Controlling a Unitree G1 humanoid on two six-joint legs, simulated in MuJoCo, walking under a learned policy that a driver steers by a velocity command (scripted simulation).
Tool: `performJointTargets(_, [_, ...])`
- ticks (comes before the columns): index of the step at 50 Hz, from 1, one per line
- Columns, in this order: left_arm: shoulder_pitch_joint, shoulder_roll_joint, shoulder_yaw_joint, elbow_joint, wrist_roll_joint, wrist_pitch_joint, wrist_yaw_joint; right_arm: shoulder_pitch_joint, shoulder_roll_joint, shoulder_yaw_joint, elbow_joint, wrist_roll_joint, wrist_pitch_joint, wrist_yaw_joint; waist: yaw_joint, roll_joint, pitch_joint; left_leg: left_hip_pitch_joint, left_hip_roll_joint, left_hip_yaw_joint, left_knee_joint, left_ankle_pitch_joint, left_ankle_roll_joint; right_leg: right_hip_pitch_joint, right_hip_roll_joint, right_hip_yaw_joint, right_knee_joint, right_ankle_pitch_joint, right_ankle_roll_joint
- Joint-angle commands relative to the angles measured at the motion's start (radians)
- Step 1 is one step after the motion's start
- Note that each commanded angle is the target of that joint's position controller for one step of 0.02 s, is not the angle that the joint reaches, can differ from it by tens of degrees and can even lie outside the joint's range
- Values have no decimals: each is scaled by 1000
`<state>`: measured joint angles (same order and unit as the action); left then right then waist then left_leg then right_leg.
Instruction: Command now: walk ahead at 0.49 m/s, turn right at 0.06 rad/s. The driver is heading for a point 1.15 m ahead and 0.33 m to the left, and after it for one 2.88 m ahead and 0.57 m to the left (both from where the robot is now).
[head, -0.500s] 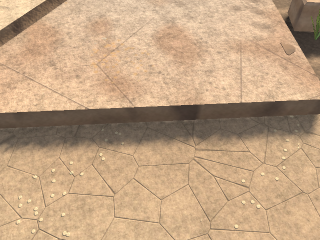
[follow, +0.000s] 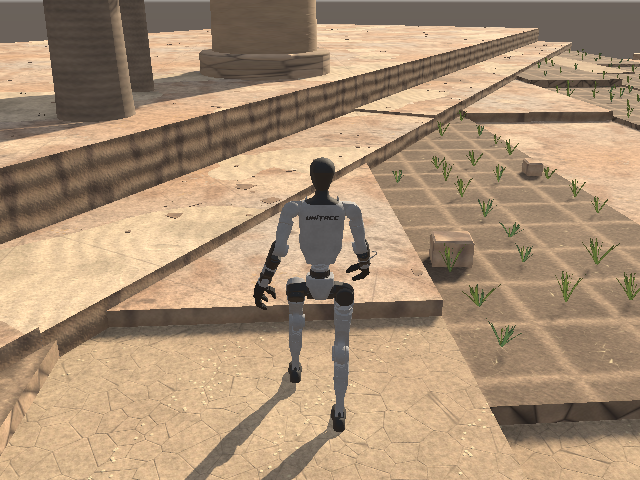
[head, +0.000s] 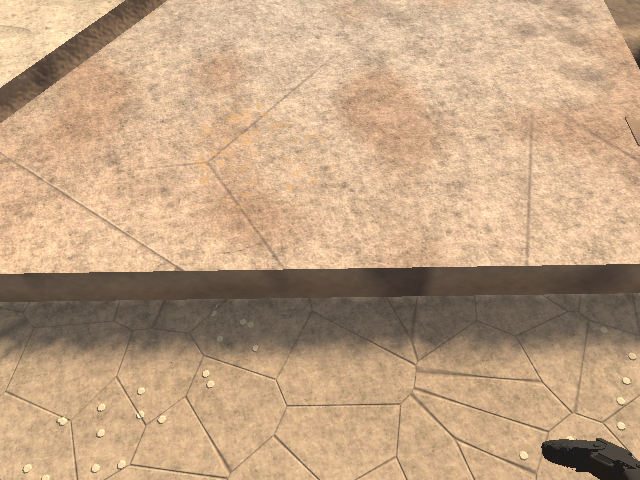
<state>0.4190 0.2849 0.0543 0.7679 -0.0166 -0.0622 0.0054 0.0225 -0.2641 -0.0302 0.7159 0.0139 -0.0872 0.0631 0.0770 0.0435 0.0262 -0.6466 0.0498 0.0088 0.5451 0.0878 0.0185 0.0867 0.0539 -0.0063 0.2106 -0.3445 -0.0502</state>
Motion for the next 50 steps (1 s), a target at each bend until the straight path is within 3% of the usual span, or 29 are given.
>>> performJointTargets(1, [18,181,51,-23,-5,3,11,-94,-101,-26,-92,-1,-24,11,-34,-132,43,21,-28,15,-48,-82,45,19,-300,101,45,647,-114])
performJointTargets(2, [13,193,54,-22,-2,8,14,-46,-122,-37,-82,-4,-22,6,-61,-157,-4,102,-61,41,-38,-133,62,40,-293,97,116,834,-103])
performJointTargets(3, [-2,196,52,-22,1,17,17,65,-155,-55,-54,-6,-20,-3,-125,-164,-82,260,-97,74,-52,-141,92,33,-264,71,258,1006,-84])
performJointTargets(4, [-6,178,42,-28,8,20,21,227,-199,-73,-17,-8,-16,-15,-201,-154,-195,538,-52,34,-21,-91,134,-98,-225,47,467,964,-52])
performJointTargets(5, [90,83,12,-59,23,9,15,377,-293,-95,1,-32,-12,-28,-191,33,-382,977,222,-356,16,-139,277,-477,-108,22,870,541,11])
performJointTargets(6, [124,46,-6,-38,11,-10,7,413,-245,-83,26,-9,-11,-22,-185,207,-516,1126,354,-764,-164,-315,379,-689,38,124,1124,-216,44])
performJointTargets(7, [17,152,24,-46,37,-8,3,382,-236,-79,37,-71,20,-44,-199,50,-363,965,342,-640,-194,-215,311,-741,15,138,1184,-148,18])
performJointTargets(8, [-36,122,15,-54,39,-14,-4,303,-180,-63,41,-70,23,-51,-156,0,-213,801,296,-478,-204,-173,272,-737,-46,133,1129,-67,5])
performJointTargets(9, [-56,102,7,-53,47,-15,-12,259,-129,-46,49,-63,23,-51,-120,-13,-116,646,248,-377,-246,-116,233,-700,-88,112,1044,-27,0])
performJointTargets(11, [-20,90,3,-37,73,16,-25,219,-103,-32,64,-47,18,-49,-60,28,-72,467,182,-256,-304,-80,194,-570,-116,79,954,-4,15])
performJointTargets(13, [-10,73,-3,-30,69,32,-35,224,-121,-35,82,-41,4,-39,-40,50,-60,402,158,-198,-347,-62,211,-535,-123,46,894,8,25])
performJointTargets(16, [-134,54,-18,-60,64,33,-44,246,-138,-40,115,-32,-3,-32,-61,59,11,384,135,-142,-422,-176,211,-587,-163,13,692,126,42])
performJointTargets(19, [-240,42,-30,-76,51,23,-49,285,-153,-46,138,-30,-1,-27,-99,45,29,415,121,-109,-436,-201,194,-563,-154,-16,504,227,50])
performJointTargets(23, [-323,60,-25,-93,48,16,-45,346,-171,-51,171,-30,2,-29,-127,25,30,509,155,-117,-390,-171,169,-531,-127,-38,386,243,41])
performJointTargets(25, [-313,69,-21,-94,53,11,-40,347,-180,-54,182,-31,7,-35,-114,27,30,542,171,-121,-336,-116,154,-487,-111,-50,346,191,20])
performJointTargets(27, [-170,82,-8,-42,68,-5,-27,347,-161,-45,193,-32,12,-41,-43,-24,-22,525,120,-67,-132,77,121,-283,-69,-62,237,164,-13])
performJointTargets(28, [3,141,13,2,85,-16,-14,335,-121,-29,177,-33,9,-43,32,-106,-130,435,60,-12,117,51,91,-78,-174,70,197,96,-59])
performJointTargets(29, [114,286,53,21,84,-12,-5,390,-32,-5,131,-8,3,-42,39,-367,-229,126,-100,92,459,-336,37,163,-438,492,79,-41,-177])
performJointTargets(30, [75,233,45,31,52,-1,-7,351,-126,-27,146,-39,13,-53,23,-267,-183,7,-100,-10,585,-590,51,109,-460,628,9,-71,-193])
performJointTargets(31, [-13,175,27,15,43,1,-13,324,-136,-34,147,-41,17,-48,-17,-171,-88,-14,-40,-52,617,-529,66,27,-418,492,24,-44,-181])
performJointTargets(32, [-71,122,14,10,43,-4,-17,302,-115,-27,151,-35,17,-41,-38,-124,-48,8,-6,-56,589,-459,66,-51,-374,394,7,49,-166])
performJointTargets(33, [-96,92,4,16,41,-9,-17,290,-100,-25,154,-34,24,-37,-57,-126,-14,36,21,-47,542,-423,62,-106,-333,306,-17,134,-139])
performJointTargets(34, [-108,73,-3,27,39,-16,-15,293,-92,-22,160,-47,34,-34,-75,-144,0,70,32,-40,514,-395,49,-144,-300,243,-34,215,-120])
performJointTargets(37, [-82,91,2,62,37,-36,-11,279,-65,-14,172,-52,51,-24,-88,-126,-11,75,16,-31,512,-332,21,-145,-284,126,-47,434,-127])
performJointTargets(41, [-47,81,0,104,41,-40,-7,132,-55,-9,131,-48,52,-14,-62,-116,42,-4,21,-34,377,-218,0,-133,-275,4,-86,457,-115])
performJointTargets(45, [-47,87,0,128,41,-44,-4,1,-26,9,83,-49,48,-9,-42,-110,68,93,-1,42,143,-114,9,-159,-255,-108,-79,542,-88])
performJointTargets(46, [-24,87,0,141,45,-42,1,23,-14,13,87,-49,53,-13,-44,-145,39,135,-9,75,161,-137,25,-134,-274,-123,-40,587,-90])
performJointTargets(48, [-23,96,1,150,42,-38,9,28,-40,6,79,-52,55,-17,-59,-127,38,162,-27,86,138,-191,62,-96,-297,-143,37,754,-81])
performJointTargets(50, [-45,126,8,148,42,-30,13,99,-61,-6,94,-57,53,-24,-95,-132,-6,242,-86,117,104,-278,107,-48,-300,-168,206,1021,-67])
